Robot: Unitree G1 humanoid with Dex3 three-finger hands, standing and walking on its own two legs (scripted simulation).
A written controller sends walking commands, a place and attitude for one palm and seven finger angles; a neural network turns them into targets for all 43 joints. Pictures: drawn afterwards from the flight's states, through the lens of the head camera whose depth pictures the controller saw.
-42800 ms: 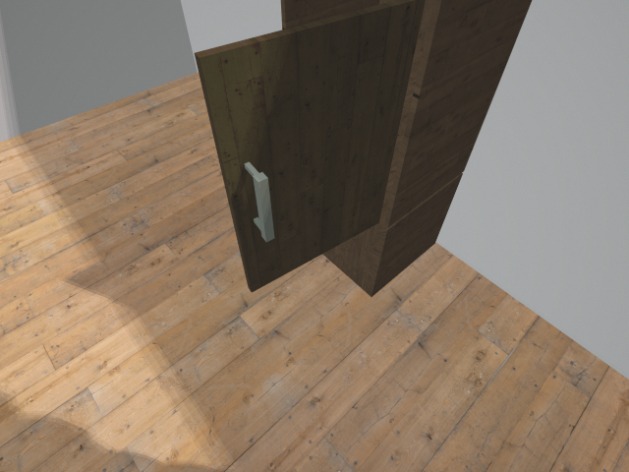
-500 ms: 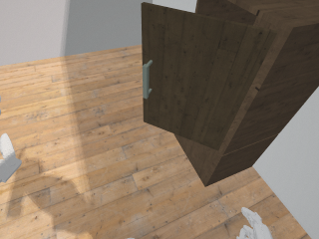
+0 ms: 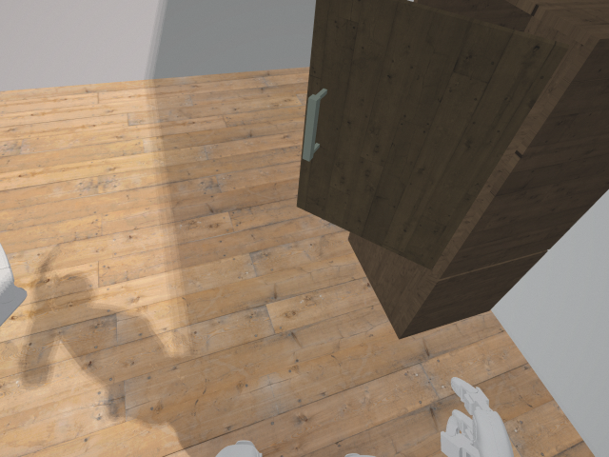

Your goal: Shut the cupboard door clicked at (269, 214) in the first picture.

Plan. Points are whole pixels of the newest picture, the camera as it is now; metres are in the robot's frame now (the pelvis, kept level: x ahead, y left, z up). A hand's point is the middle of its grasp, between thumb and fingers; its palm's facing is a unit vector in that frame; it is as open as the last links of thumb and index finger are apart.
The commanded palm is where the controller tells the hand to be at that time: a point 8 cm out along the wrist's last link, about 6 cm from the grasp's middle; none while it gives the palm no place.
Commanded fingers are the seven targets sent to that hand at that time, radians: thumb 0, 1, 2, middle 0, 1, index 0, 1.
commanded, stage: step back with the hand held close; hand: left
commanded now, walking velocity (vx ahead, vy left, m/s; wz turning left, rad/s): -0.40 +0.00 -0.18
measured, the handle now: (315, 125) +0.79 +0.02 -0.01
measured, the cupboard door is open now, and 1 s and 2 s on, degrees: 42 42 42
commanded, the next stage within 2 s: stop stepping back and stand still in 0.08 s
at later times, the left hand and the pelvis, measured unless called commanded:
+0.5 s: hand out of the picture +0.16 +0.28 +0.18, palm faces +0.37 -0.86 -0.36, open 7.4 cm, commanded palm +0.09 +0.31 +0.19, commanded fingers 0.00 0.90 0.90 -0.20 -0.30 -0.20 -0.30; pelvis -0.09 +0.03 +0.01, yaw -7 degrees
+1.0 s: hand out of the picture +0.08 +0.28 +0.19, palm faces +0.24 -0.87 -0.43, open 7.4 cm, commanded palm +0.03 +0.33 +0.19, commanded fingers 0.00 0.90 0.90 -0.20 -0.30 -0.20 -0.30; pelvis -0.16 +0.06 +0.02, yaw -9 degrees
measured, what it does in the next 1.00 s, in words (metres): walks backwards: right foot, then left foot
